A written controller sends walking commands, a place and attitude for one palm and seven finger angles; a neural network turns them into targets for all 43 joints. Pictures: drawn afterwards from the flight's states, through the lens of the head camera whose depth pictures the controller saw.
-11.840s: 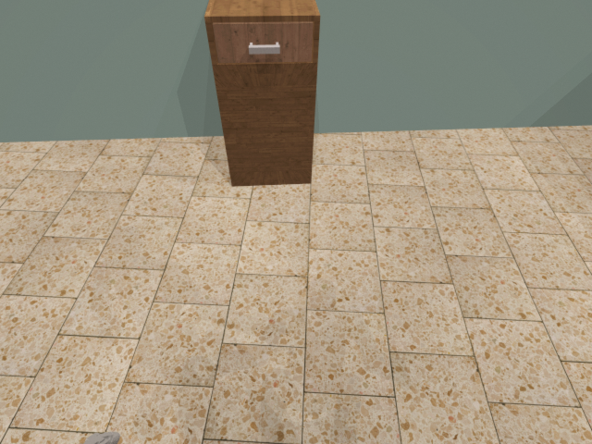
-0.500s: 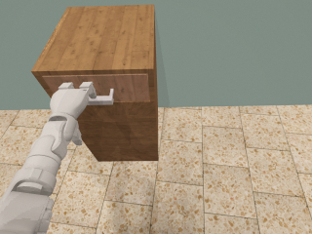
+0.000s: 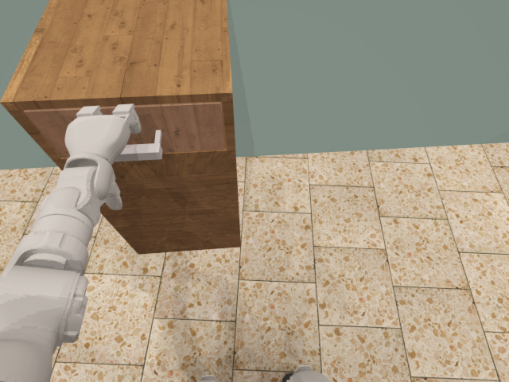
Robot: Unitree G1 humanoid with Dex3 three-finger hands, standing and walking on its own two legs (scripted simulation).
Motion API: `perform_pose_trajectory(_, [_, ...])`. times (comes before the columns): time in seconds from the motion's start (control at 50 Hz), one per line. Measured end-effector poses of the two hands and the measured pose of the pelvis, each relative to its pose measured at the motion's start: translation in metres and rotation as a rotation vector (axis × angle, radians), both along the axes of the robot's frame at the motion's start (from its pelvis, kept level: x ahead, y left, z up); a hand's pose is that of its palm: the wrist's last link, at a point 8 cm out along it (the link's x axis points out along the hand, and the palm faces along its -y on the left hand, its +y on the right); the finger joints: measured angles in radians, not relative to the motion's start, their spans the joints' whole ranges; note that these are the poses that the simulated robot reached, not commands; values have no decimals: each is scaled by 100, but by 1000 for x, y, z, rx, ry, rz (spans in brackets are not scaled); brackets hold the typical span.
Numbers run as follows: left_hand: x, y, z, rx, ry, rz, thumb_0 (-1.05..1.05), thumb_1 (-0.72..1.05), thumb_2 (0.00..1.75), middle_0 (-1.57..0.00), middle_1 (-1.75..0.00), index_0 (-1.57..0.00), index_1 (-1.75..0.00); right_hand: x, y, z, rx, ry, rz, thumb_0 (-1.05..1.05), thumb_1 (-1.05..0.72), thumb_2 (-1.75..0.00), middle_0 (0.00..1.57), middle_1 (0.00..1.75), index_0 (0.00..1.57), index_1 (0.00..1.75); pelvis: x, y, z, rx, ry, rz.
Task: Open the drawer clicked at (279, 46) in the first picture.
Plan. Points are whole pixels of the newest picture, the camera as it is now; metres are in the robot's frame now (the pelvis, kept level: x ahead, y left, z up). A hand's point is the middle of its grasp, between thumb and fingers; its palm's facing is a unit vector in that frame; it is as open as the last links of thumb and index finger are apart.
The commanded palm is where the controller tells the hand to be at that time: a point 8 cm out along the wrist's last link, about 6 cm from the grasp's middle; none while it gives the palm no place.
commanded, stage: move the hooked fingers above the handle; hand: left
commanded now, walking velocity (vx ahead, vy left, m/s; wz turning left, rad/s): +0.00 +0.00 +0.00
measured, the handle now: (133, 144) +0.56 +0.23 -0.03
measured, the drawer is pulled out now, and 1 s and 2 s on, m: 0.00 0.00 0.00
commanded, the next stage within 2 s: lower the fingers behind the handle in 0.90 s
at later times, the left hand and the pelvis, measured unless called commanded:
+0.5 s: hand (115, 150) +0.50 +0.24 +0.02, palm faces -0.11 -0.03 -0.99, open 13.8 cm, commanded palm +0.50 +0.23 +0.08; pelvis +0.00 +0.00 -0.01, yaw -1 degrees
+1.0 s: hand (119, 147) +0.51 +0.23 +0.02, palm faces -0.10 -0.04 -0.99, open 13.8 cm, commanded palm +0.50 +0.23 +0.08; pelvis +0.01 +0.00 -0.01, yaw -1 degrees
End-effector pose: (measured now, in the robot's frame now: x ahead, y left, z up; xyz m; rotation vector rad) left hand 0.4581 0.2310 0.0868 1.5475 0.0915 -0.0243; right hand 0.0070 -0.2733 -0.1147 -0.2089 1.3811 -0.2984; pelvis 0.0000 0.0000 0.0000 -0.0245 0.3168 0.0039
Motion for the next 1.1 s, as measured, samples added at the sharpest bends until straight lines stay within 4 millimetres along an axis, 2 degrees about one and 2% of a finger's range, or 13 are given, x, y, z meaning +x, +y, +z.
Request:
perform_pose_trajectory(0.26, [39, -13, -6, -1, 11, 23, 0, -48, 31, -32, -120, -32, -120, -31, 4, -3, -10, 65, -43, 0, -91, -90, 21, 30, 20, 30, -1, 2, -9, -9, 60, -12])
perform_pose_trajectory(0.42, [35, -3, -11, -7, 35, 32, 0, -48, 31, -31, -120, -33, -120, -46, 7, -3, 2, 118, -60, 0, -91, -90, 21, 30, 20, 30, 0, 1, -8, -9, 63, -22])
perform_pose_trajectory(0.58, [27, 8, -11, -2, 28, 19, 0, -48, 31, -32, -120, -32, -120, -36, 3, -2, -13, 112, -37, 0, -91, -90, 21, 30, 20, 30, 1, 1, -8, -15, 60, -4])
perform_pose_trajectory(0.82, [35, -4, -8, -21, 6, 18, 0, -48, 31, -32, -120, -32, -120, -13, -1, -1, -25, 51, -14, 0, -91, -90, 21, 30, 20, 30, 3, 2, -8, -18, 61, -1])
perform_pose_trajectory(1.1, [31, 4, -12, -12, 30, 28, 0, -48, 31, -31, -120, -32, -120, -19, 6, -5, 0, 83, -23, 0, -91, -90, 21, 30, 20, 30, 6, 1, -7, -14, 61, -6])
